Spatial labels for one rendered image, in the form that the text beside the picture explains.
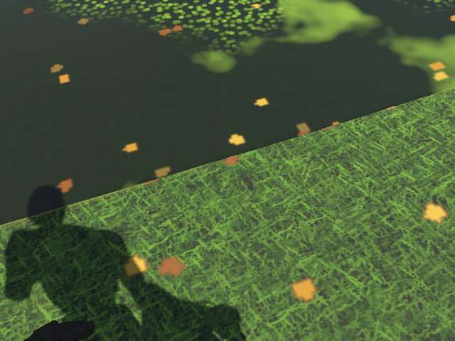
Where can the left robot hand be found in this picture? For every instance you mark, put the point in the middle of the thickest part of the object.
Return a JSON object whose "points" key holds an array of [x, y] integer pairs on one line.
{"points": [[67, 331]]}

